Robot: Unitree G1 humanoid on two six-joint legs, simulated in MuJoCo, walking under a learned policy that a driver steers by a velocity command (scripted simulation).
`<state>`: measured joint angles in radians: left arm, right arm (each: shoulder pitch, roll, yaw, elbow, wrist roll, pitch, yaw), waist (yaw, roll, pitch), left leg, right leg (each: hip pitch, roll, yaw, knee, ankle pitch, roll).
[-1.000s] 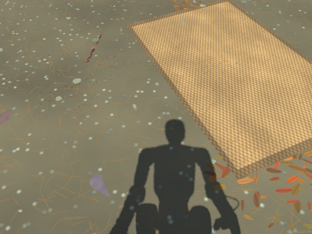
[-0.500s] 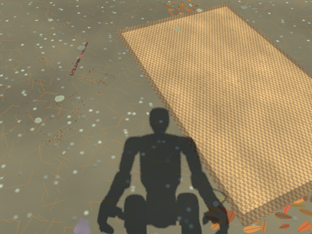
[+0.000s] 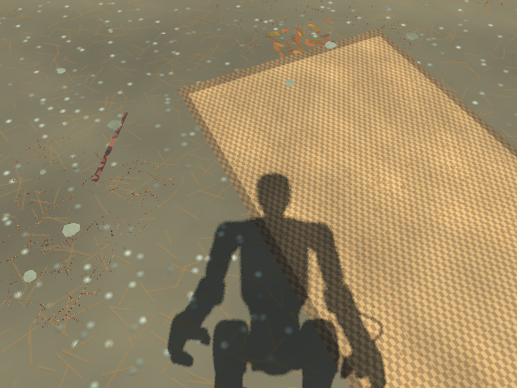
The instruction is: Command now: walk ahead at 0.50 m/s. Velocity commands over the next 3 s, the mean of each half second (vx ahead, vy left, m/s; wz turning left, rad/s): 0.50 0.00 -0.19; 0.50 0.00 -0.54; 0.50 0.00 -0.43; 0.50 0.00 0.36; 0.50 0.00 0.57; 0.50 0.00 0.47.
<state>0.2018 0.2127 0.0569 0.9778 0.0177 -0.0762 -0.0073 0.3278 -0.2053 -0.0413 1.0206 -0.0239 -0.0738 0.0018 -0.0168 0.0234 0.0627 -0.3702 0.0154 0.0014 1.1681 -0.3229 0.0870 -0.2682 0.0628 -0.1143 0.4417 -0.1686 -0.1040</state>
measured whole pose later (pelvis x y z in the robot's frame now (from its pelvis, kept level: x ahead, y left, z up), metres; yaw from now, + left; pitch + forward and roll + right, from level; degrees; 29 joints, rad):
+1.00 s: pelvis +0.51 -0.05 -0.02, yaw -26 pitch +1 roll +0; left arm 0.07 0.23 0.07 0.80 0.04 -0.03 -0.04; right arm 0.38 -0.21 -0.06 0.95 -0.02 -0.05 -0.01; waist -0.03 0.00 0.07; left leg -0.16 0.11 0.17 1.05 -0.47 -0.01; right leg -0.44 0.07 -0.11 0.63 -0.21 -0.15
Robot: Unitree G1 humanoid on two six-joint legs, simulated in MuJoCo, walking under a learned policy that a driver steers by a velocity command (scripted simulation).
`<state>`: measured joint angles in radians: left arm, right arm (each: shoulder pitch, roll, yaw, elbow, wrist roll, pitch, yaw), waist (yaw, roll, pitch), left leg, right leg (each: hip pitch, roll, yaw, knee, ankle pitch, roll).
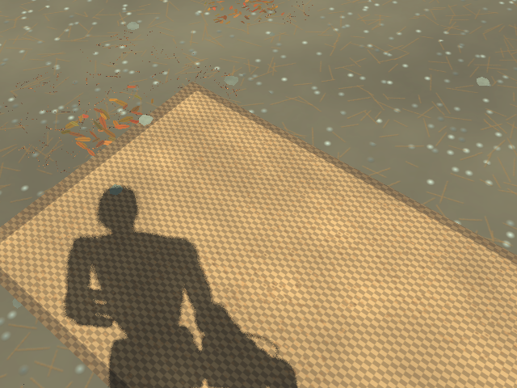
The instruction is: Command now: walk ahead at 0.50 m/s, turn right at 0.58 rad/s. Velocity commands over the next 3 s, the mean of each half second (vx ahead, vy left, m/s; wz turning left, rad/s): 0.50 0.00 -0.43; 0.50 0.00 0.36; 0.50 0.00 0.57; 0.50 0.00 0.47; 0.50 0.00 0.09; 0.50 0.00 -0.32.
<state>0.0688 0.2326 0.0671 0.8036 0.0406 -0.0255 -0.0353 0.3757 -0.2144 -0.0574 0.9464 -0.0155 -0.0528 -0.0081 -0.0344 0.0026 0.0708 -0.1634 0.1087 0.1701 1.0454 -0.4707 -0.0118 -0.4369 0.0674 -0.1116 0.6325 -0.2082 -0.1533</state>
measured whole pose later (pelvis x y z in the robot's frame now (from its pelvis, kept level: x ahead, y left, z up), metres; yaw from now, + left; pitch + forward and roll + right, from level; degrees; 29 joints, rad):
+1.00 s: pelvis +0.55 -0.04 +0.02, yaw +3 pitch +2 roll +1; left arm 0.01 0.24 -0.01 0.69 0.03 -0.06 -0.02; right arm 0.47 -0.26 -0.07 0.86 -0.01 -0.04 0.00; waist -0.11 -0.02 0.02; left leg -0.03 -0.12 -0.20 0.38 -0.37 0.08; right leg -0.49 0.00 0.04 0.52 -0.12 0.02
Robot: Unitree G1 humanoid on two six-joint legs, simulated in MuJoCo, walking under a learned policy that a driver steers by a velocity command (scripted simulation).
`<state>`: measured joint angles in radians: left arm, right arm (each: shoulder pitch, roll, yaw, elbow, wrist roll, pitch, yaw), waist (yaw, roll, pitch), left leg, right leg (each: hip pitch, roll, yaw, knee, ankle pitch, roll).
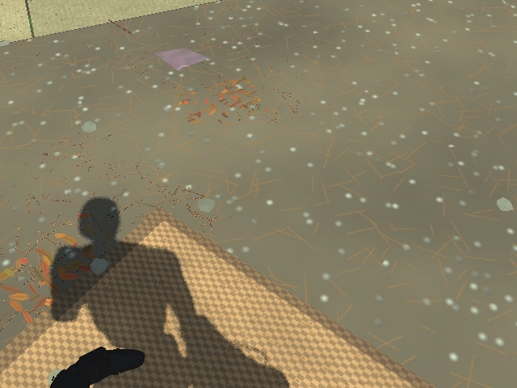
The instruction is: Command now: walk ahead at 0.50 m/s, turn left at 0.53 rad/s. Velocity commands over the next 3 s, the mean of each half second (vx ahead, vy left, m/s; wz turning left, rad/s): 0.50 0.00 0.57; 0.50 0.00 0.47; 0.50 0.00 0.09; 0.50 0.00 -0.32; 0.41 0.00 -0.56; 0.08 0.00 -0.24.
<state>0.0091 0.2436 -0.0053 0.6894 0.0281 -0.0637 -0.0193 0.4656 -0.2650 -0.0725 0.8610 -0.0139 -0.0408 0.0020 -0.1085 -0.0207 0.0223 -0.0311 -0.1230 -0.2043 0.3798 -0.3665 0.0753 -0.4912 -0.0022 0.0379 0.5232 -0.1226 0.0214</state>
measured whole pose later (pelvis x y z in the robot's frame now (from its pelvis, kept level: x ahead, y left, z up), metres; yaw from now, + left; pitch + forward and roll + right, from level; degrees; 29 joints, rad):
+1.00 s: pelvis +0.49 +0.14 +0.00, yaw +32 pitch +2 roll +1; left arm 0.09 0.25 0.02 0.71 0.04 -0.02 -0.04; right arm 0.44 -0.27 -0.05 0.83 -0.01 -0.06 0.00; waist -0.08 -0.04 0.03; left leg 0.04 -0.14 -0.12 0.24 -0.30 0.11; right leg -0.62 -0.07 -0.01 0.66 -0.03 0.01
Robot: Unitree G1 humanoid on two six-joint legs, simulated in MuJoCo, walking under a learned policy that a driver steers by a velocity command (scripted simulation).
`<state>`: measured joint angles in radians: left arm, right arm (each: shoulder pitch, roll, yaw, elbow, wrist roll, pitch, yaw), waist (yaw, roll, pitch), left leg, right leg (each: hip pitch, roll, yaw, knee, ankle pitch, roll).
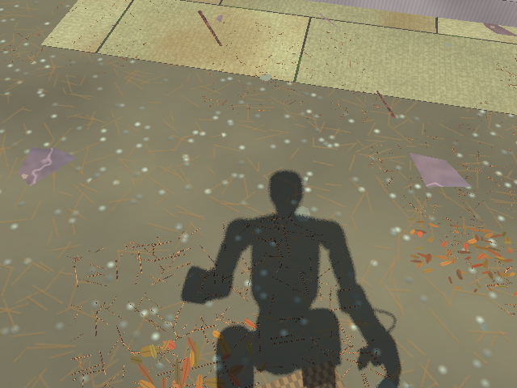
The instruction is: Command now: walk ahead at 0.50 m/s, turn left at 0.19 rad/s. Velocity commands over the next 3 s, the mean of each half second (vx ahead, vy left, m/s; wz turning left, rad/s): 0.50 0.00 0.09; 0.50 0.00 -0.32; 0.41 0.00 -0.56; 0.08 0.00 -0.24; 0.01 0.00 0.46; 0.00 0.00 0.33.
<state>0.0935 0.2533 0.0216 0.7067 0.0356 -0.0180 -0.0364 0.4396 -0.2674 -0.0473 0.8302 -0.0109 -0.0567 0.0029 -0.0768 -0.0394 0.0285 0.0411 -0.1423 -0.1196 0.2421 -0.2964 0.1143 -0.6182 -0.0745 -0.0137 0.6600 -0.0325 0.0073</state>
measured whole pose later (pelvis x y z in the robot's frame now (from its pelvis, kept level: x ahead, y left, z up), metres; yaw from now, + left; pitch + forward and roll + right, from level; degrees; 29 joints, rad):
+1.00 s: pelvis +0.53 +0.00 +0.00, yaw -11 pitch +0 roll +1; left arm 0.14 0.25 0.05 0.83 0.03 0.00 -0.06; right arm 0.40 -0.22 -0.04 0.94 -0.02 -0.10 -0.01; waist -0.03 -0.04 0.04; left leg 0.03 -0.03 0.25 0.22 -0.27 0.04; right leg -0.65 -0.09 -0.04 0.80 -0.03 -0.04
